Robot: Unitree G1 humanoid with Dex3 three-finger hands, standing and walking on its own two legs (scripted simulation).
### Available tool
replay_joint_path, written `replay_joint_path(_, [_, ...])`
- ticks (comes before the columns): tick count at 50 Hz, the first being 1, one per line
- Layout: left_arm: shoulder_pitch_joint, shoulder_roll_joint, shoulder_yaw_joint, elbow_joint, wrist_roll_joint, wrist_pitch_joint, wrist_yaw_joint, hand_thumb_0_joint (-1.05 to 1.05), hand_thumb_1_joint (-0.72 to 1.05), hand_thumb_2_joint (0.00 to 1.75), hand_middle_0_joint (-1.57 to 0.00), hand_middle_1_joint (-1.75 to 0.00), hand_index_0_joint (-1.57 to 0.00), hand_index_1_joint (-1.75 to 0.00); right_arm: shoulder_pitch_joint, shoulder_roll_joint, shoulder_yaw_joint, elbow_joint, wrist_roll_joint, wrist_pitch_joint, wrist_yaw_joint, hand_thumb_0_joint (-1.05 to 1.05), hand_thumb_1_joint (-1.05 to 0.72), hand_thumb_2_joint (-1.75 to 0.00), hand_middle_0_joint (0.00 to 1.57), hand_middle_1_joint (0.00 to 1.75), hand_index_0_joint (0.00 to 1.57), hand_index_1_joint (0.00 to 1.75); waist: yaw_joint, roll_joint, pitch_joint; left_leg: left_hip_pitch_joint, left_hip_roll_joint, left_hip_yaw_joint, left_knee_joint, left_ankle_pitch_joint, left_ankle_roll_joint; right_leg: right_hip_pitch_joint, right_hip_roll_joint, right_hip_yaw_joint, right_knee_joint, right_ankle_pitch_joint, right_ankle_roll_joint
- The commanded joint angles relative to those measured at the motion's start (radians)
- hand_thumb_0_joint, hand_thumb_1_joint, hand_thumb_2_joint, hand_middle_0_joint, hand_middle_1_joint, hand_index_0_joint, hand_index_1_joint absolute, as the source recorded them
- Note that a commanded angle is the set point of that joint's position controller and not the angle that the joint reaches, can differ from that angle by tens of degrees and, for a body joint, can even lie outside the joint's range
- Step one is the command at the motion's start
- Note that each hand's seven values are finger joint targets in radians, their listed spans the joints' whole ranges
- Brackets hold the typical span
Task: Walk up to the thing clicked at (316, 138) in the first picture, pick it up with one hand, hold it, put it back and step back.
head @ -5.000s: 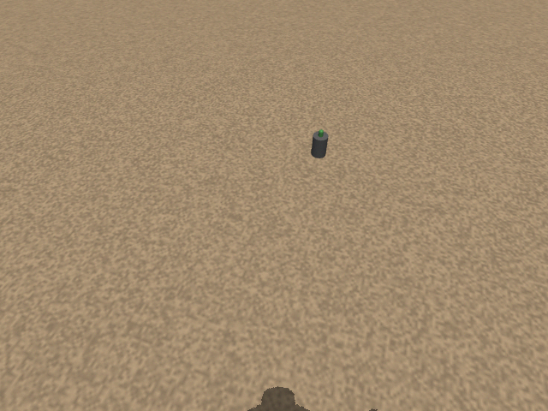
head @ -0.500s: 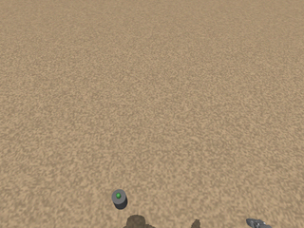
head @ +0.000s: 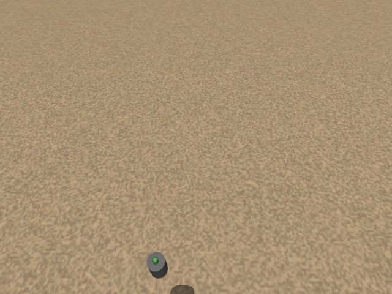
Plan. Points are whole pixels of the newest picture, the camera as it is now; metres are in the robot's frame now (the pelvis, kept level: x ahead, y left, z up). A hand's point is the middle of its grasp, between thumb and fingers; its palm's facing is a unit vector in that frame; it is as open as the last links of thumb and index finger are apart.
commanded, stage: walk up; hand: left
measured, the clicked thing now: (157, 264) +0.37 +0.20 -0.70
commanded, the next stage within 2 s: stand in 0.40 s
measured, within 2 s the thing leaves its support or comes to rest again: neither
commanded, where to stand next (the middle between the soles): +0.03 -0.02 m, yaw +0 degrees
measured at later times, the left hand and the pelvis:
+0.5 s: hand out of the picture +0.09 +0.25 -0.16, palm faces -0.01 -0.94 -0.33, open 7.4 cm; pelvis +0.01 +0.00 +0.00, yaw +0 degrees
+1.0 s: hand out of the picture +0.08 +0.25 -0.16, palm faces -0.01 -0.94 -0.34, open 7.4 cm; pelvis +0.01 +0.00 +0.00, yaw +1 degrees
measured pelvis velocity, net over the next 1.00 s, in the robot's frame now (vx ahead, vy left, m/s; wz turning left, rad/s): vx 0.01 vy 0.00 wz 0.01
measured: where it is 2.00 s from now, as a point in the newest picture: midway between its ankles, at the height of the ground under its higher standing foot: outside the picture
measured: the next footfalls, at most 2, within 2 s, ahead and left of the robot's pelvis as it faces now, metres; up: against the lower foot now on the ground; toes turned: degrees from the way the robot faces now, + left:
none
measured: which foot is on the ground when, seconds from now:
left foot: down 0.00-1.00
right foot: down 0.00-1.00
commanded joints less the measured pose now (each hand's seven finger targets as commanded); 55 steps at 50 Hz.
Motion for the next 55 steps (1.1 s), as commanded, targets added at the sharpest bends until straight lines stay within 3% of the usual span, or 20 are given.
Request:
replay_joint_path(1, [-0.049,0.211,0.045,-0.058,0.003,-0.019,0.014,0.00,0.90,0.90,-0.20,-0.30,-0.20,-0.30,-0.056,-0.211,-0.035,-0.059,-0.004,-0.026,-0.013,0.00,-0.90,-0.90,0.20,0.30,0.20,0.30,-0.003,-0.011,-0.097,0.011,0.110,-0.104,-0.072,0.032,0.024,0.025,-0.095,0.075,-0.056,0.051,-0.036])
replay_joint_path(15, [-0.040,0.207,0.050,-0.070,0.005,-0.016,0.013,0.00,0.90,0.90,-0.20,-0.30,-0.20,-0.30,-0.030,-0.207,-0.035,-0.064,-0.007,-0.026,-0.015,0.00,-0.90,-0.90,0.20,0.30,0.20,0.30,-0.005,-0.010,-0.085,0.010,0.104,-0.101,-0.065,0.015,0.025,0.009,-0.094,0.085,-0.055,0.053,-0.035])
replay_joint_path(25, [-0.028,0.215,0.047,-0.089,0.005,-0.023,0.018,0.00,0.90,0.90,-0.20,-0.30,-0.20,-0.30,-0.021,-0.207,-0.040,-0.079,-0.017,-0.025,-0.017,0.00,-0.90,-0.90,0.20,0.30,0.20,0.30,-0.011,-0.002,-0.105,0.035,0.116,-0.100,-0.052,0.123,0.016,0.031,-0.102,0.083,-0.050,0.113,-0.037])
replay_joint_path(30, [-0.018,0.210,0.041,-0.092,0.009,-0.023,0.018,0.00,0.90,0.90,-0.20,-0.30,-0.20,-0.30,-0.027,-0.205,-0.039,-0.083,-0.012,-0.019,-0.015,0.00,-0.90,-0.90,0.20,0.30,0.20,0.30,-0.010,-0.013,-0.082,0.024,0.113,-0.103,-0.056,0.050,0.020,0.016,-0.102,0.080,-0.071,0.052,-0.034])
replay_joint_path(44, [-0.005,0.220,0.043,-0.104,0.008,-0.021,0.017,0.00,0.90,0.90,-0.20,-0.30,-0.20,-0.30,-0.028,-0.208,-0.038,-0.093,-0.013,-0.024,-0.015,0.00,-0.90,-0.90,0.20,0.30,0.20,0.30,-0.005,-0.010,-0.090,0.037,0.118,-0.104,-0.060,0.102,0.016,0.032,-0.103,0.074,-0.056,0.086,-0.038])
replay_joint_path(48, [-0.001,0.218,0.043,-0.102,0.009,-0.017,0.016,0.00,0.90,0.90,-0.20,-0.30,-0.20,-0.30,-0.019,-0.208,-0.036,-0.090,-0.012,-0.021,-0.015,0.00,-0.90,-0.90,0.20,0.30,0.20,0.30,-0.006,-0.008,-0.073,0.023,0.112,-0.106,-0.072,0.057,0.015,0.027,-0.101,0.073,-0.058,0.063,-0.039])
replay_joint_path(55, [-0.003,0.219,0.042,-0.107,0.008,-0.020,0.018,0.00,0.90,0.90,-0.20,-0.30,-0.20,-0.30,-0.008,-0.207,-0.033,-0.089,-0.013,-0.022,-0.017,0.00,-0.90,-0.90,0.20,0.30,0.20,0.30,-0.008,-0.011,-0.079,0.027,0.112,-0.103,-0.059,0.104,0.016,0.034,-0.106,0.075,-0.058,0.094,-0.037])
